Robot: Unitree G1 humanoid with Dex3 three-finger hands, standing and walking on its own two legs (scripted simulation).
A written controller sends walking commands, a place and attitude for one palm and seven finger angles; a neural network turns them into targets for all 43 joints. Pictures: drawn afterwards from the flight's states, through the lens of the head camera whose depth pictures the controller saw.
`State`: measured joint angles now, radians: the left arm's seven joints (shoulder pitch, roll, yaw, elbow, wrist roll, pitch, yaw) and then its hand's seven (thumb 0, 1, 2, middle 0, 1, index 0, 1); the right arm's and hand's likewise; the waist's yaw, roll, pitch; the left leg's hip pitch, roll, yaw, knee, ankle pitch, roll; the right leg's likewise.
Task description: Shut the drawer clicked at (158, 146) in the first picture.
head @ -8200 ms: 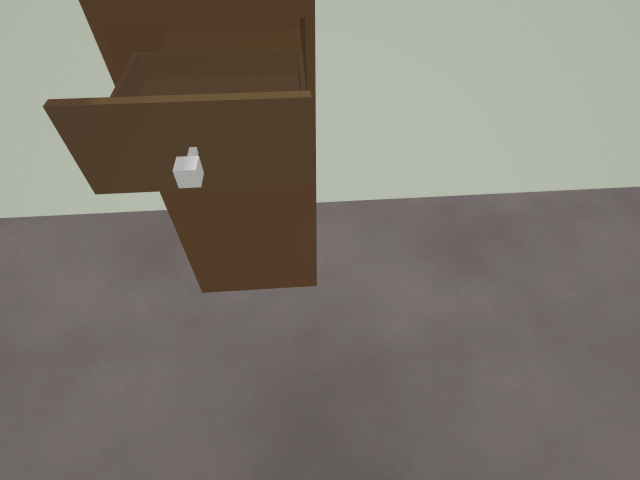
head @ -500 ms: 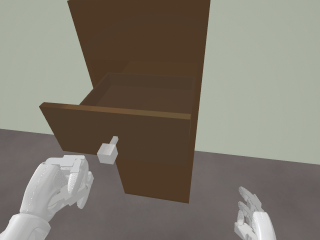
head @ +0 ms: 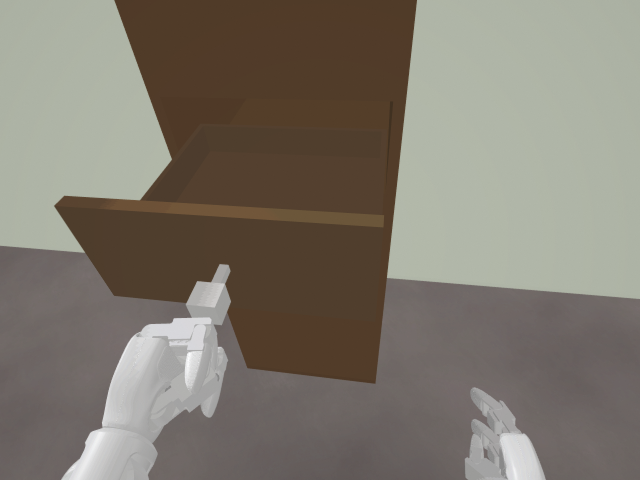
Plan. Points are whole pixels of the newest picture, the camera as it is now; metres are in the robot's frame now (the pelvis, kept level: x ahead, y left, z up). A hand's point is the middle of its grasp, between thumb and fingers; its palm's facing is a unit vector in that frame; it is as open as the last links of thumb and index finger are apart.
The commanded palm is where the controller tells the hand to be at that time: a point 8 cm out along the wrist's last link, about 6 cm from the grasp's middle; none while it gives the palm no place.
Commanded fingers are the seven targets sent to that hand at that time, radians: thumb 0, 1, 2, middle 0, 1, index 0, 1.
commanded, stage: bring the fist close to the handle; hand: left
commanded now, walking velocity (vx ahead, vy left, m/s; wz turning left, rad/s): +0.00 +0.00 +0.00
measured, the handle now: (214, 290) +0.30 +0.15 +0.12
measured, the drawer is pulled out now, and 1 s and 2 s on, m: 0.30 0.30 0.18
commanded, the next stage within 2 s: push the drawer shut in 0.64 s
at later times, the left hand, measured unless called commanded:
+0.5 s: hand (235, 369) +0.21 +0.11 +0.12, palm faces -0.06 -1.00 -0.07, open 3.2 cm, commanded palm +0.18 +0.17 +0.12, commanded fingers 0.00 0.90 0.90 -1.40 -1.60 -1.40 -1.60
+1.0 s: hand (238, 345) +0.23 +0.11 +0.11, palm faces -0.09 -0.99 -0.06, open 3.3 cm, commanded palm +0.22 +0.17 +0.12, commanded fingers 0.00 0.90 0.90 -1.40 -1.60 -1.40 -1.60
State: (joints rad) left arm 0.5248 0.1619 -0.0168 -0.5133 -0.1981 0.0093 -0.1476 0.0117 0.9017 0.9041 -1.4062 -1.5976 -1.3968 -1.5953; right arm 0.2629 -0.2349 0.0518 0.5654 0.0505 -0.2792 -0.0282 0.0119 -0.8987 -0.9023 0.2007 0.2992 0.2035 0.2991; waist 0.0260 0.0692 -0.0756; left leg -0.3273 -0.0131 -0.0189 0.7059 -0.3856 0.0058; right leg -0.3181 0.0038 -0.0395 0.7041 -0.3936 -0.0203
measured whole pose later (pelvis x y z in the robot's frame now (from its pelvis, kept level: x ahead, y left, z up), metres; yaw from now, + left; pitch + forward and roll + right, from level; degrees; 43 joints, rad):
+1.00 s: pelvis +0.00 +0.00 +0.00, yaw +0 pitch +3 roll +0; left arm 0.34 0.16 -0.03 -0.29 -0.18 -0.09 -0.10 0.01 0.90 0.90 -1.41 -1.60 -1.40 -1.60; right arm 0.25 -0.24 0.05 0.54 0.04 -0.22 -0.03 0.01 -0.90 -0.90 0.20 0.30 0.20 0.30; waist 0.00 0.07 -0.07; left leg -0.39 -0.01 -0.02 0.74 -0.40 0.00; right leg -0.39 0.01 -0.04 0.74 -0.41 -0.03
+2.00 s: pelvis -0.02 -0.01 +0.00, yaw -1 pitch +3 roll +0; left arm -0.34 0.19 0.05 0.41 -0.18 -0.13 -0.06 0.01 0.90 0.90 -1.43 -1.60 -1.44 -1.60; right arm 0.24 -0.26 0.04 0.67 0.06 -0.12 -0.04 0.01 -0.90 -0.90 0.20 0.30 0.20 0.30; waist -0.03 0.04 -0.03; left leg -0.39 0.00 -0.01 0.65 -0.32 -0.01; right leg -0.39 0.01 -0.03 0.66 -0.33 -0.03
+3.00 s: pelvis -0.02 +0.00 +0.00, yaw -2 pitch +10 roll +0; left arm -0.87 0.27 0.23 1.10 -0.11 -0.31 -0.08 0.01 0.90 0.90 -1.43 -1.60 -1.48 -1.60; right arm 0.38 -0.26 0.02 0.70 0.02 -0.05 -0.01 0.00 -0.90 -0.90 0.20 0.30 0.20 0.30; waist -0.12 0.03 -0.05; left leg -0.56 0.01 0.01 0.73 -0.34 0.01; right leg -0.56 0.03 -0.01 0.71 -0.32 -0.02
